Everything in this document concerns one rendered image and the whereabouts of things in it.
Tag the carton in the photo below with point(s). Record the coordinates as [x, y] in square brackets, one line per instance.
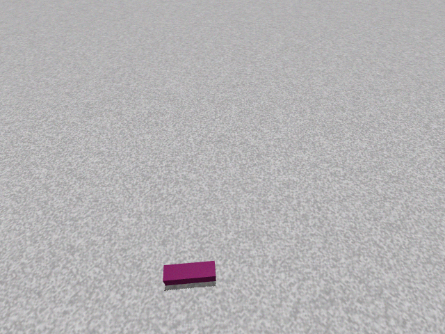
[196, 272]

